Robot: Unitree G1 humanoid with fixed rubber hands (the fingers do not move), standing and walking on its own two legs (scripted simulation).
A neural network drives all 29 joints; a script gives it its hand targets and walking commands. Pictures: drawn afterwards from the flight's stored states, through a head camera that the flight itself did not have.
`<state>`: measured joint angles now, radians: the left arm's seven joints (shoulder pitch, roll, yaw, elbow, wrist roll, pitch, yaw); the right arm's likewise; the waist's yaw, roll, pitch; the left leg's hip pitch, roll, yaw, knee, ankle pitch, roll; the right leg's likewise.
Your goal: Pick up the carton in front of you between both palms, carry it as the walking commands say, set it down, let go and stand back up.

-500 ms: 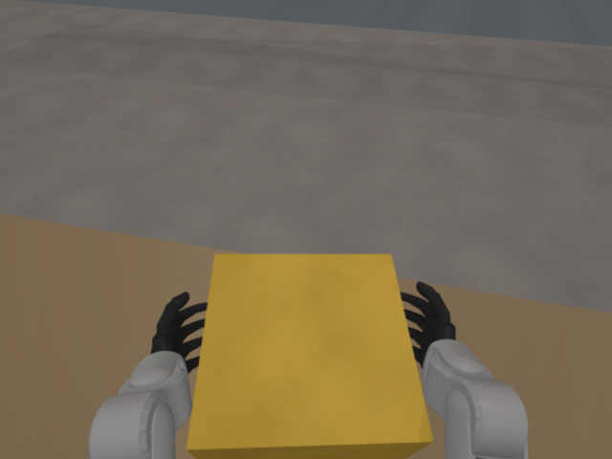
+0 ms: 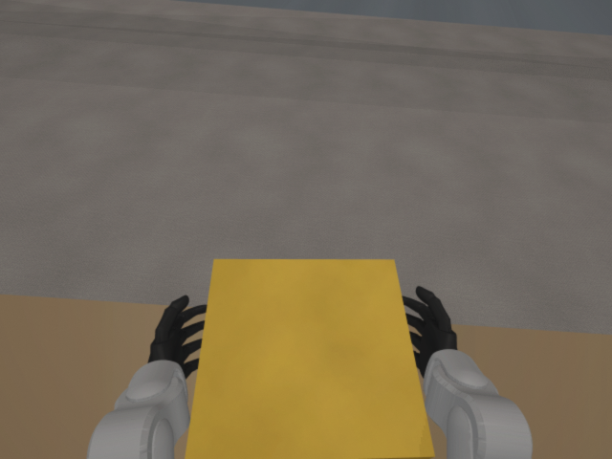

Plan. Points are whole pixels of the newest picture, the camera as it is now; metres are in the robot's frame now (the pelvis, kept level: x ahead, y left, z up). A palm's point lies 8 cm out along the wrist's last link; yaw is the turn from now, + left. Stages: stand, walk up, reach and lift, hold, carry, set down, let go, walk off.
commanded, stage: carry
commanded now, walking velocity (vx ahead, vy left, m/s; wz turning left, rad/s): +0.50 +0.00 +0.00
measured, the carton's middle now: (302, 379) +0.22 +0.00 +0.01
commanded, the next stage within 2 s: none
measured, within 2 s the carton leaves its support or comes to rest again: neither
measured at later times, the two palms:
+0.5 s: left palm (212, 156) +0.58 +0.14 +0.09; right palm (379, 147) +0.62 -0.16 +0.09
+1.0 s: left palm (221, 76) +0.98 +0.16 +0.04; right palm (341, 76) +0.98 -0.14 +0.06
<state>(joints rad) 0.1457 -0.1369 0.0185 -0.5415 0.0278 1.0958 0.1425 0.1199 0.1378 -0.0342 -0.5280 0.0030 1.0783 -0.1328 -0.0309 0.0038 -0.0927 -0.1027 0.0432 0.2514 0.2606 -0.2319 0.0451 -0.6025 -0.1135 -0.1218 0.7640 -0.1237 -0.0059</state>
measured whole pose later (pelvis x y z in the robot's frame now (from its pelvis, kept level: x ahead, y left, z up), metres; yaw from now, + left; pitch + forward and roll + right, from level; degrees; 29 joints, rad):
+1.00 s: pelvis +0.65 +0.01 -0.02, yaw +2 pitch +7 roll +0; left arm -0.33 -0.16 0.25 -0.26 0.01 0.92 0.21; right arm -0.36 0.17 -0.22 -0.22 0.04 0.89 -0.17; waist -0.07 -0.01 0.08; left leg -0.22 0.00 0.15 0.50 -0.40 0.05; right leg -0.64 -0.03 -0.07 0.69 -0.09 -0.04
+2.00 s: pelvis +1.33 +0.00 -0.09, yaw +4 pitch +5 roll -1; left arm -0.34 -0.16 0.22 -0.12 0.05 0.95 0.20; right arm -0.34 0.12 -0.22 -0.13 -0.01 0.95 -0.18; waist 0.00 0.02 -0.06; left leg -0.28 0.01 0.04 0.98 -0.48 0.01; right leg -0.47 0.01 -0.16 0.54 -0.15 -0.09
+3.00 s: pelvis +1.94 +0.01 -0.06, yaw +5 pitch +4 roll +1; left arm 0.10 -0.14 0.04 -0.52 0.00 1.13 0.16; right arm 0.09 0.14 -0.03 -0.53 -0.01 1.12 -0.15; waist 0.04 0.01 -0.13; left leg -0.54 0.11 0.12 0.73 -0.20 -0.01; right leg -0.14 -0.05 -0.23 0.28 -0.21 -0.03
